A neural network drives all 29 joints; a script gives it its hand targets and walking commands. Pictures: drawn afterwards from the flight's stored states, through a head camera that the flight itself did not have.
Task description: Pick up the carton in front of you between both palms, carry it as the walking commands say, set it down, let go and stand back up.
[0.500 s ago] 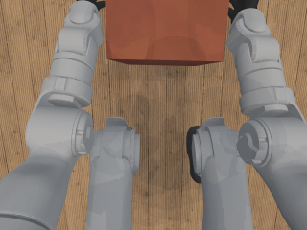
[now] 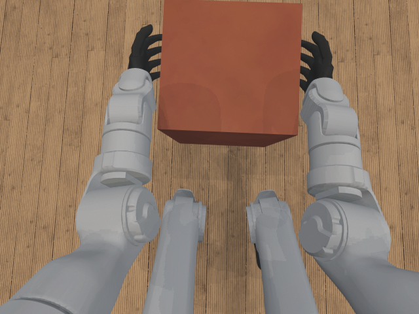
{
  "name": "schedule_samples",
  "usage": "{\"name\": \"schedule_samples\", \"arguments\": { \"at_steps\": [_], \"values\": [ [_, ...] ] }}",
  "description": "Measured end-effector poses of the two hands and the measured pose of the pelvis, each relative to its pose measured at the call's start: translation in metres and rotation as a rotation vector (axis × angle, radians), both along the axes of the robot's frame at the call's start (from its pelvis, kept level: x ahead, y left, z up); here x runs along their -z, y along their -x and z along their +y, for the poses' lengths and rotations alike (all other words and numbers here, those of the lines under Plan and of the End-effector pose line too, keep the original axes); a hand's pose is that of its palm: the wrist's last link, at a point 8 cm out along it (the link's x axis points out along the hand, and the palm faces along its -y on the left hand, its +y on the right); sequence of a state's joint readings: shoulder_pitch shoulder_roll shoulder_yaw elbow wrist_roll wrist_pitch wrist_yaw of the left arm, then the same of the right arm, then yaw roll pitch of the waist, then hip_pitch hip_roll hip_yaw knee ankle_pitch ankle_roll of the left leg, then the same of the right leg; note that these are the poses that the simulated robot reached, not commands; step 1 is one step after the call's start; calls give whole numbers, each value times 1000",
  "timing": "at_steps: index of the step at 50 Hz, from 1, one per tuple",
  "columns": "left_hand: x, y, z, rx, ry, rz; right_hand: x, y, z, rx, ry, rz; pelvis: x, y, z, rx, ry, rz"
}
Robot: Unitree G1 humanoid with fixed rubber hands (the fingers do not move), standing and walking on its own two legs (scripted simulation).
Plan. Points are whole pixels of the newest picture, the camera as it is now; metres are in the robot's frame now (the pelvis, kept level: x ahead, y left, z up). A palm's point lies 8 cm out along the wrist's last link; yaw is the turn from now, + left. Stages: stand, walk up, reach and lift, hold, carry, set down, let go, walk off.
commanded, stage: reach and lift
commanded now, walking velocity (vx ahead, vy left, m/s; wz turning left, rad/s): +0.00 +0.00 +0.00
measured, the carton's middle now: (226, 90) +0.51 +0.01 -0.14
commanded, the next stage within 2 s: none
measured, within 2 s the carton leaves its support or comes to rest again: neither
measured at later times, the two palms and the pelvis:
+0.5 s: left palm (99, 53) +0.46 +0.15 +0.09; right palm (383, 59) +0.46 -0.14 +0.10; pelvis +0.05 +0.00 +0.13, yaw +1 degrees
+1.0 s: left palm out of the picture +0.41 +0.15 +0.24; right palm out of the picture +0.42 -0.15 +0.25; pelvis +0.10 +0.00 +0.26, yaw +1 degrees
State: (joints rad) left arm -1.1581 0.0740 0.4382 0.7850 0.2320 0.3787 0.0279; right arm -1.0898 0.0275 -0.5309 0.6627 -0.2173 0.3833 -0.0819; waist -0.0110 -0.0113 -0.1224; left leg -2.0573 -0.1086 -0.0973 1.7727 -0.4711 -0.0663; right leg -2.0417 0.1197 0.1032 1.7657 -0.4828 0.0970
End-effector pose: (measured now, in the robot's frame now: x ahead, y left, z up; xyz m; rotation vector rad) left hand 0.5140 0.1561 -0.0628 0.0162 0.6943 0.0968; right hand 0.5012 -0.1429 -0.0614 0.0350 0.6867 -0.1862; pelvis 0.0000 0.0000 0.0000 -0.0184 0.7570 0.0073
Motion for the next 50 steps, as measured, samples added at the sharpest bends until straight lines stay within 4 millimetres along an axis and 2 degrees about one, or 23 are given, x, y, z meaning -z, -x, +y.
{"name": "schedule_samples", "arguments": {
  "at_steps": [8, 28, 42, 50],
  "values": [
    [-43, 14, 2, -23, 14, 0, -45, 9, 2, -13, -1, -1, -35, -14, -1, -5, -2, -26],
    [-175, 56, -2, -47, 20, 8, -176, 47, -2, -18, -12, 7, -150, -54, -2, -9, -11, -213],
    [-258, 85, -3, -61, 21, 4, -260, 72, -4, -31, -9, 3, -225, -85, -4, -9, -20, -402],
    [-306, 100, -4, -67, 18, 1, -308, 85, -4, -43, -3, 0, -261, -102, -4, -11, -23, -539]
  ]
}}
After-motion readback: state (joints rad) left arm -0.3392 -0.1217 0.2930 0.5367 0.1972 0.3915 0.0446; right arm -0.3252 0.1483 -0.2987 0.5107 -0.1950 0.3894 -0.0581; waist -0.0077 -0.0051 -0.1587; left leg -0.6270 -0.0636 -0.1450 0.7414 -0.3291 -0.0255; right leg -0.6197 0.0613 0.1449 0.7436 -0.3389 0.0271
